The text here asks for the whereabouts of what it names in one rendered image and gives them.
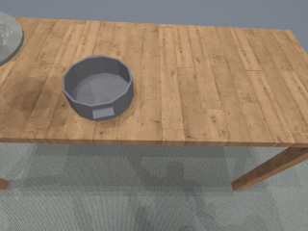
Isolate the pot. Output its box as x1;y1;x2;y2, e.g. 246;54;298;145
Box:
62;54;134;121

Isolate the lid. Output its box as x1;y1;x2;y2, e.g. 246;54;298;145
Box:
0;12;25;67

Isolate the table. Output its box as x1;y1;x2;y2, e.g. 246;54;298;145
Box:
0;17;308;192

